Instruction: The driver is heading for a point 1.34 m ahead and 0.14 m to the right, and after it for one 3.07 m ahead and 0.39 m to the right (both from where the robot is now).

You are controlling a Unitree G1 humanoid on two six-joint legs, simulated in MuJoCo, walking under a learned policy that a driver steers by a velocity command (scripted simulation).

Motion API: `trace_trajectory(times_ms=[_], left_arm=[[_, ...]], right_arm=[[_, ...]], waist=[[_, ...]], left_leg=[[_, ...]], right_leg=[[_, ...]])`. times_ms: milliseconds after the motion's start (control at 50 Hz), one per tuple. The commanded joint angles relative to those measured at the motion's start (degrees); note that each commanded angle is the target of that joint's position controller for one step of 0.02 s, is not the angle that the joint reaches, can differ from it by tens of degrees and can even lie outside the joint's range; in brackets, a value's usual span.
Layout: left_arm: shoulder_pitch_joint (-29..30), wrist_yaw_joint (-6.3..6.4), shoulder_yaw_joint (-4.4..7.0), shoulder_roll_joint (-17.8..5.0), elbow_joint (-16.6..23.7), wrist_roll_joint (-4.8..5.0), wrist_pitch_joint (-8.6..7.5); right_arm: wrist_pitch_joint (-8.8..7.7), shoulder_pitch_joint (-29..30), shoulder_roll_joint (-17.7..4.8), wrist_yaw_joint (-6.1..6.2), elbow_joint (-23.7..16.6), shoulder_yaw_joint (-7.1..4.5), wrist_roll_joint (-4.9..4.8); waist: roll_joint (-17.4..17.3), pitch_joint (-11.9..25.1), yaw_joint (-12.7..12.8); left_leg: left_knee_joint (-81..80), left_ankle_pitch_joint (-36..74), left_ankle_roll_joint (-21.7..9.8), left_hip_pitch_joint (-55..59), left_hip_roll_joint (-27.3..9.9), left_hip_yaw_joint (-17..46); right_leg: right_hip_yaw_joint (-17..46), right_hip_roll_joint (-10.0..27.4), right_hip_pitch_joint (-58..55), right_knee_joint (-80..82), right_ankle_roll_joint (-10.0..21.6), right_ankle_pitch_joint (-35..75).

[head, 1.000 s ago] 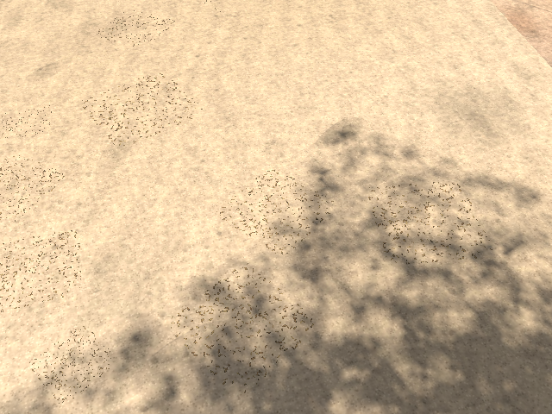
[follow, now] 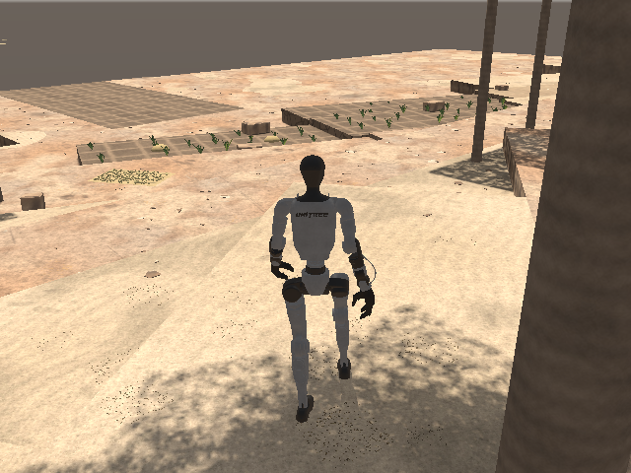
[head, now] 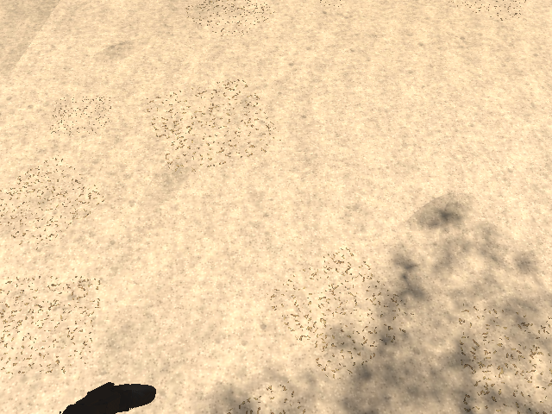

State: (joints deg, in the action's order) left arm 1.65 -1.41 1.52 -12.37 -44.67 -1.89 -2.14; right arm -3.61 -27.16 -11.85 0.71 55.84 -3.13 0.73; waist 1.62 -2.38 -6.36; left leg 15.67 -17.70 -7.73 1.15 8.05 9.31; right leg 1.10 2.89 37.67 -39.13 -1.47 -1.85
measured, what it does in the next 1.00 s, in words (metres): walks ahead: right foot, then left foot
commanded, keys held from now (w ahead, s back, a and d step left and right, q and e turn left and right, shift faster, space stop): w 0.08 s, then no key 0.92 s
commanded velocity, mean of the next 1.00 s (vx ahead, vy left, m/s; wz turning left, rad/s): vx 0.16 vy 0.00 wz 0.12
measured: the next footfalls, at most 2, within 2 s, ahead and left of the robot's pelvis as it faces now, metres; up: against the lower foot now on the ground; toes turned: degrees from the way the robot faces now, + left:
right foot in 0.10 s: +0.25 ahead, -0.12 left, +0.00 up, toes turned +3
left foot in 0.54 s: +0.28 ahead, +0.09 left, +0.00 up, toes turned +5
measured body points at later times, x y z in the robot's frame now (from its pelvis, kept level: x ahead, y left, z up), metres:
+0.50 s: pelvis +0.20 -0.03 +0.00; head +0.22 -0.03 +0.45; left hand +0.18 +0.21 -0.14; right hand +0.34 -0.25 -0.14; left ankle +0.24 +0.09 -0.72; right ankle +0.21 -0.12 -0.74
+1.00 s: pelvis +0.23 +0.00 +0.00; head +0.24 +0.01 +0.45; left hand +0.20 +0.22 -0.16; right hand +0.27 -0.23 -0.15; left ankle +0.24 +0.08 -0.74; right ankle +0.21 -0.12 -0.74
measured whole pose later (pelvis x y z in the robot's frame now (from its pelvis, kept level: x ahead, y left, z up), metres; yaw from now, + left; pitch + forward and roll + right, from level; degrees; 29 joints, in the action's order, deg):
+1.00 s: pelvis +0.23 +0.00 +0.00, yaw +5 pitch -2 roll +0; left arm -18.0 2.3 0.1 -9.7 -62.9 -0.7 0.1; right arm -1.1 -15.0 -9.4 2.3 62.8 -0.1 0.2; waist 1.0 -2.0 0.4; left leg 22.1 -10.6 -3.2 -9.8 3.1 -0.8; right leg -2.0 0.4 5.3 -21.9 0.2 -14.9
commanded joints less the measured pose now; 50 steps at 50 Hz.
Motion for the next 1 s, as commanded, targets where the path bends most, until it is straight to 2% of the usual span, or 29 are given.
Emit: trace_trajectory(times_ms=[20,40,60,80,100,120,140,160,180,200,220,260,300,340,400,460,500,520,540,560,580,600,620,660,700,740,1000], left_arm=[[7.1,-0.07,0.31,-4.0,6.6,0.48,-1.65],[3.9,0.11,0.49,-4.6,6.0,0.55,-1.96],[-1.2,0.55,1.1,-6.0,4.5,0.51,-2.28],[-9.1,1.12,1.81,-7.5,2.2,0.61,-2.81],[-17.5,1.95,2.45,-9.3,0.5,-0.37,-3.67],[-25.2,2.78,3.35,-14.1,0.0,-1.98,-3.83],[-24.6,2.01,4.42,-15.7,-1.4,-0.78,-2.87],[-18.6,1.38,3.39,-10.1,0.4,0.64,-2.48],[-15.0,1.16,2.0,-5.3,0.5,0.97,-2.85],[-14.1,1.11,1.26,-3.3,-0.2,0.68,-3.15],[-15.3,1.39,0.92,-2.8,-1.5,0.94,-3.57],[-17.0,1.28,0.81,-3.7,-3.4,1.06,-4.18],[-17.1,1.21,0.76,-4.9,-4.3,0.99,-4.63],[-16.3,1.26,0.44,-5.2,-4.7,0.62,-4.41],[-18.1,1.3,0.31,-6.0,-6.0,0.77,-3.61],[-20.6,1.52,0.26,-6.3,-7.5,0.84,-2.53],[-20.0,1.96,0.08,-6.1,-7.8,1.09,-1.63],[-20.7,2.21,-0.04,-5.7,-8.1,1.07,-1.26],[-22.4,2.36,-0.26,-5.0,-8.2,0.78,-1.09],[-26.7,2.26,-0.26,-3.7,-8.4,0.64,-0.94],[-31.1,2.54,-1.24,0.1,-11.0,1.69,-0.04],[-28.9,2.91,-1.02,-1.5,-11.8,1.33,0.68],[-26.2,2.95,-0.42,-3.3,-11.5,1.18,1.06],[-24.7,2.69,-0.17,-3.7,-11.7,1.11,1.44],[-25.2,2.83,-0.54,-2.4,-13.0,1.11,1.34],[-24.8,3.15,-0.53,-2.2,-14.0,1.17,1.28],[-24.2,3.89,-1.04,-1.0,-18.4,1.24,2.14]], right_arm=[[-0.32,-4.1,-8.6,0.86,-1.9,-1.69,0.41],[-0.56,-2.3,-8.9,0.99,-2.3,-1.67,0.31],[-0.95,-1.3,-9.6,0.88,-2.5,-1.77,0.27],[-1.4,-0.5,-10.2,0.45,-2.4,-1.81,0.16],[-1.91,0.5,-9.2,0.07,-3.0,-1.61,-0.42],[-2.21,-2.0,-4.5,0.12,-5.1,-0.5,-2.16],[-1.29,-10.0,-5.9,0.72,-4.0,-1.2,-3.22],[-0.4,-8.1,-8.3,1.22,-2.6,-1.52,-0.83],[-0.2,-2.1,-6.8,0.98,-3.2,-1.19,0.16],[-0.01,0.5,-5.7,0.7,-3.9,-1.08,0.31],[0.52,2.5,-5.8,0.19,-4.7,-1.21,1.06],[1.74,1.7,-4.4,-0.54,-4.4,-1.07,1.37],[2.5,1.4,-3.5,-0.81,-4.1,-0.85,1.09],[3.0,4.2,-2.8,-0.79,-4.5,-0.31,1.09],[3.45,9.8,-2.2,-0.61,-5.0,0.79,0.72],[3.48,12.6,-2.9,-0.03,-4.7,1.23,0.37],[3.01,12.9,-2.7,0.37,-4.0,1.56,0.5],[2.61,13.1,-3.1,0.68,-3.7,1.71,0.78],[2.08,11.7,-5.4,1.13,-3.2,1.37,1.09],[1.65,10.9,-8.7,1.42,-3.0,0.95,1.24],[1.93,13.2,-7.2,1.31,-2.2,1.35,-0.34],[1.95,15.3,-4.9,0.95,-2.5,1.74,-0.5],[1.94,15.9,-4.0,0.76,-2.2,1.91,-0.49],[1.9,14.4,-3.9,1.21,-0.6,2.03,-0.46],[1.82,13.3,-3.8,1.41,0.7,1.88,-0.73],[1.74,12.9,-3.6,1.46,1.4,1.87,-0.65],[2.25,9.8,-2.7,1.82,6.2,2.32,-0.46]], waist=[[-6.9,-0.6,0.8],[-7.2,0.2,2.8],[-7.5,2.6,4.9],[-6.5,6.5,8.5],[-5.6,11.0,12.5],[3.5,19.7,13.0],[14.3,25.5,8.9],[3.4,17.8,6.6],[-1.5,9.7,6.9],[-2.6,6.3,6.1],[-0.3,4.7,5.8],[2.4,5.2,4.5],[2.9,6.7,3.1],[3.5,6.5,2.6],[6.0,6.5,4.4],[5.7,6.0,5.8],[4.3,4.4,5.2],[2.4,3.3,4.9],[-0.5,4.0,5.4],[-5.7,4.2,8.5],[-8.9,4.5,9.7],[-7.4,1.5,8.9],[-6.7,-0.5,8.0],[-6.9,-0.7,7.8],[-4.6,-0.3,7.6],[-3.0,0.1,7.4],[-1.6,-0.9,7.0]], left_leg=[[2.6,40.9,-3.5,3.7,-14.9,9.8],[4.3,45.2,-2.3,2.1,-14.7,8.8],[8.4,52.7,-1.1,1.3,-14.4,8.3],[16.6,55.7,-0.1,0.8,-13.0,6.7],[27.8,47.0,0.9,-6.1,-10.5,5.6],[45.1,19.5,2.8,-18.1,-5.3,0.5],[59.4,-13.6,4.2,-26.5,1.4,-3.1],[62.4,-9.3,4.2,-29.2,-2.8,-1.3],[60.2,-6.7,4.9,-30.3,-3.9,-1.2],[56.6,-5.8,5.2,-30.3,-5.5,-1.5],[52.9,-5.1,5.5,-30.1,-6.7,-1.6],[49.4,-3.7,6.1,-25.9,-5.7,-2.9],[45.8,-2.2,6.8,-24.2,-5.2,-3.9],[38.3,0.0,7.2,-23.1,-6.1,-5.6],[28.1,5.0,7.3,-18.3,-7.1,-8.9],[22.0,5.9,7.1,-15.6,-7.4,-9.6],[13.9,7.5,6.3,-11.8,-7.6,-9.9],[7.3,11.5,5.8,-8.5,-8.7,-8.3],[5.2,17.7,5.1,-3.6,-13.5,-3.2],[6.4,30.5,3.1,-0.4,-20.6,3.4],[5.5,27.7,-0.7,-7.2,-22.1,3.7],[4.1,19.9,0.4,-12.7,-19.3,3.1],[3.2,15.5,2.0,-14.6,-16.3,1.2],[2.4,14.2,3.2,-14.2,-14.2,-0.5],[3.0,16.2,3.3,-11.7,-13.8,-1.1],[3.5,18.7,3.1,-10.5,-13.9,-1.2],[2.4,17.5,3.3,-10.3,-13.2,-1.9]], right_leg=[[-2.2,-3.1,-1.1,6.5,1.6,-0.4],[-2.5,-4.0,-7.8,9.3,2.8,-1.3],[-3.0,-5.6,-15.6,10.3,4.1,-3.1],[-3.5,-6.1,-24.7,13.3,5.5,-1.5],[1.0,-0.6,-37.5,14.0,7.5,1.6],[18.0,15.5,-52.7,11.3,11.5,13.6],[37.5,24.1,-56.6,14.9,20.1,26.9],[32.8,21.7,-47.9,16.1,19.6,25.9],[23.7,18.4,-40.3,17.2,18.2,30.2],[17.4,15.3,-35.9,18.7,15.8,33.5],[13.2,12.9,-33.6,20.2,14.4,35.4],[8.4,10.6,-29.9,21.4,13.3,40.2],[5.3,10.1,-28.5,21.9,13.9,43.1],[2.4,8.9,-26.6,22.2,13.4,42.0],[0.1,7.2,-24.9,22.3,12.1,36.9],[2.1,8.1,-25.4,21.6,12.0,26.8],[3.8,8.3,-23.9,20.2,11.1,15.1],[4.2,7.4,-22.3,19.2,9.2,7.7],[4.4,6.0,-20.0,18.0,7.0,-0.4],[1.8,2.0,-17.5,15.8,5.3,-11.8],[-0.6,-0.5,-23.1,18.4,4.4,-17.5],[-0.2,-0.4,-27.1,19.7,3.7,-14.6],[0.4,-0.4,-27.4,19.4,3.6,-12.1],[1.1,1.0,-28.5,19.6,3.7,-8.9],[1.3,1.5,-28.1,20.2,3.6,-8.1],[1.4,1.7,-28.4,20.4,3.4,-7.6],[1.3,2.4,-29.7,20.3,3.3,-7.3]])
